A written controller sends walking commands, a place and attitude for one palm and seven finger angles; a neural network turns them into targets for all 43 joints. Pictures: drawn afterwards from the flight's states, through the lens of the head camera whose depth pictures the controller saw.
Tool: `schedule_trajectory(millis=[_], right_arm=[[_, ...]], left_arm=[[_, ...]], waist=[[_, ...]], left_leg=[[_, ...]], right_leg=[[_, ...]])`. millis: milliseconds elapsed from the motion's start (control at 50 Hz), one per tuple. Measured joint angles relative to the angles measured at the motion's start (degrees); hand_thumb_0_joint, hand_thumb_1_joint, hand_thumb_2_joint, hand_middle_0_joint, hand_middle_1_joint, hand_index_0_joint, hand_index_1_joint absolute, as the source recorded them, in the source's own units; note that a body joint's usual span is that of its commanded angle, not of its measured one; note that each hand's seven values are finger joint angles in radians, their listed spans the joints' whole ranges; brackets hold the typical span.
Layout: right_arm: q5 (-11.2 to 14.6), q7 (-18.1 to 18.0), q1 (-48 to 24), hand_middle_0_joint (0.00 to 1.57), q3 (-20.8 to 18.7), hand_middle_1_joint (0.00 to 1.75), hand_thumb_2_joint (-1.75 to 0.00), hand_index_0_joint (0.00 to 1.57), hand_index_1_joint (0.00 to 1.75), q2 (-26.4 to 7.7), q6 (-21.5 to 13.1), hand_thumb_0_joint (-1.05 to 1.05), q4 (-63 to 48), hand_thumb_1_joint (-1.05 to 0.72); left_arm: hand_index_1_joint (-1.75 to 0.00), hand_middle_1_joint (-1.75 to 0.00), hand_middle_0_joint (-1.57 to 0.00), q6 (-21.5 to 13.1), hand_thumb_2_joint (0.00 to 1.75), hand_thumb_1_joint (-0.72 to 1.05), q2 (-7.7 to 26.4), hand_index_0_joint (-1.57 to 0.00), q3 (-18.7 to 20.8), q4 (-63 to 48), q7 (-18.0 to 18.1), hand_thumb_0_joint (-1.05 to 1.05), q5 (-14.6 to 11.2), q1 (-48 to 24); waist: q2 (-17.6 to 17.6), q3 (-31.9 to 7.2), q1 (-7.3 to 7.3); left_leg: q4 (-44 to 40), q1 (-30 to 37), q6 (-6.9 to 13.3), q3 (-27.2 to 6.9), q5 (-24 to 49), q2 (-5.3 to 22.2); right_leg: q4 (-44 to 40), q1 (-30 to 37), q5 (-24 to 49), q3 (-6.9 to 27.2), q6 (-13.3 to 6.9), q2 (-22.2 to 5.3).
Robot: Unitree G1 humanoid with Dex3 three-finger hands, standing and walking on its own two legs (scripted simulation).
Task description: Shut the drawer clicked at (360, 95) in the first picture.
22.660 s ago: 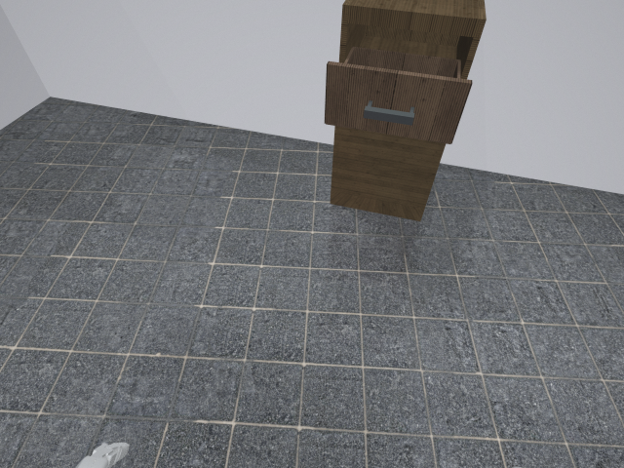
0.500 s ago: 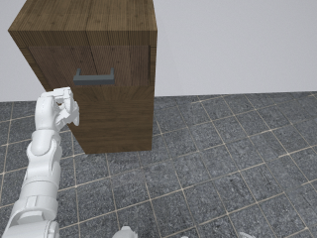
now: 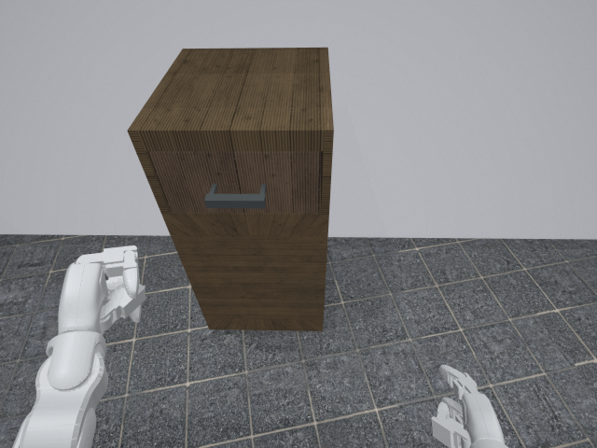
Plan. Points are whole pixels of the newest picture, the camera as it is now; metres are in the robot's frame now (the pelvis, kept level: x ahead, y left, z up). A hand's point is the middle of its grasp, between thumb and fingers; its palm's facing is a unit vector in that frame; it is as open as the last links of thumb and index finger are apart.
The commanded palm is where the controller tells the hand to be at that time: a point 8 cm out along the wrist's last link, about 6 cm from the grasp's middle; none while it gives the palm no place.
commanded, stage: draw the hand back to the body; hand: left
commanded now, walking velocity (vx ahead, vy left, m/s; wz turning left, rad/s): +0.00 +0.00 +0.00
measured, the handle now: (237, 194) +0.64 +0.20 -0.06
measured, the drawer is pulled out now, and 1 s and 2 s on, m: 0.00 0.00 0.00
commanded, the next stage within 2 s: step back with the hand held close in 0.48 s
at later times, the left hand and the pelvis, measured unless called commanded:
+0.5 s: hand (78, 331) +0.19 +0.24 +0.16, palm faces +0.41 -0.83 -0.38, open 3.2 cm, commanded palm +0.14 +0.27 +0.18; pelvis +0.01 -0.01 +0.01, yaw +0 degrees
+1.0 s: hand (73, 338) +0.18 +0.24 +0.15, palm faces +0.26 -0.82 -0.51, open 3.2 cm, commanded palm +0.12 +0.29 +0.18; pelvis -0.01 +0.01 +0.01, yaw -1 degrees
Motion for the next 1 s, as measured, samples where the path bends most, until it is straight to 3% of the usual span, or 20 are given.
schedule_trajectory(millis=[140, 340, 520, 640, 740, 840, 1000], right_arm=[[-1.1, 0.4, 0.2, 0.21, -0.1, 0.30, -0.90, 0.20, 0.30, 0.5, -1.5, 0.01, 1.2, -0.90], [-1.9, 1.0, 1.5, 0.21, -1.5, 0.30, -0.90, 0.20, 0.30, 0.0, -4.1, 0.01, 2.6, -0.90], [-2.3, 0.2, 1.3, 0.21, -1.7, 0.30, -0.90, 0.20, 0.30, 0.2, -4.7, 0.01, 3.3, -0.90], [-2.5, 0.3, 2.0, 0.21, -1.5, 0.30, -0.90, 0.20, 0.30, 0.3, -5.5, 0.02, 3.3, -0.90], [-2.7, 1.1, 0.5, 0.21, -2.4, 0.30, -0.90, 0.20, 0.30, -0.1, -2.7, 0.01, 1.9, -0.90], [-2.4, 1.4, -0.4, 0.21, -4.1, 0.30, -0.90, 0.20, 0.30, -0.9, -0.1, 0.01, 0.7, -0.90], [-1.9, 0.6, 0.8, 0.20, -4.9, 0.30, -0.90, 0.20, 0.30, -0.3, 1.6, 0.01, -0.3, -0.90]], left_arm=[[-1.60, -1.60, -1.40, 0.5, 0.90, 0.89, 0.2, -1.40, 2.0, -11.9, -0.4, 0.01, 0.0, 11.0], [-1.60, -1.60, -1.40, -1.3, 0.90, 0.89, 1.7, -1.41, 7.4, -26.3, -0.1, 0.01, 0.2, 23.1], [-1.60, -1.60, -1.40, -1.2, 0.90, 0.89, -0.1, -1.41, 6.9, -23.4, 0.1, 0.01, 0.8, 21.6], [-1.60, -1.60, -1.40, -1.2, 0.90, 0.89, 0.4, -1.41, 6.6, -25.3, 0.1, 0.01, 1.1, 21.7], [-1.60, -1.60, -1.40, -5.3, 0.90, 0.88, 2.7, -1.41, 11.0, -26.2, 0.0, 0.01, 1.5, 22.4], [-1.60, -1.60, -1.40, -6.0, 0.90, 0.89, 2.6, -1.41, 10.6, -25.6, -0.5, 0.01, 1.2, 25.3], [-1.60, -1.60, -1.40, -5.9, 0.89, 0.88, 5.1, -1.41, 10.7, -29.9, 0.0, 0.01, 1.0, 29.4]], waist=[[0.0, 1.2, 0.96], [1.3, 1.2, 2.36], [1.2, 2.3, 2.63], [0.7, 1.7, 2.03], [1.1, 1.4, -0.22], [1.3, 2.1, -1.62], [-0.5, 2.8, -1.32]], left_leg=[[-4.3, 5.0, -0.1, 0.2, 1.4, -0.1], [-5.3, 7.3, -0.3, -0.1, 1.2, 0.0], [-5.6, 7.6, -0.5, -0.5, 1.5, 0.0], [-5.3, 7.6, -0.8, -0.3, 1.0, 0.4], [-4.6, 4.5, -0.7, -0.2, 1.1, 0.9], [-6.0, 2.3, 0.0, 0.8, 2.7, 0.3], [-5.6, -0.5, 0.7, 1.1, 4.1, -0.3]], right_leg=[[-4.6, 5.1, 1.6, 0.2, -0.1, 0.0], [-7.1, 8.0, 2.1, 0.0, -0.2, 0.2], [-6.8, 8.2, 2.0, -0.4, -0.4, 0.2], [-7.0, 8.4, 1.9, -0.1, -0.6, 0.6], [-7.6, 5.8, 2.9, 0.0, -0.4, 1.1], [-7.1, 2.4, 3.7, 0.9, 0.3, 0.4], [-4.8, -1.2, 4.1, 1.0, 1.0, -0.3]])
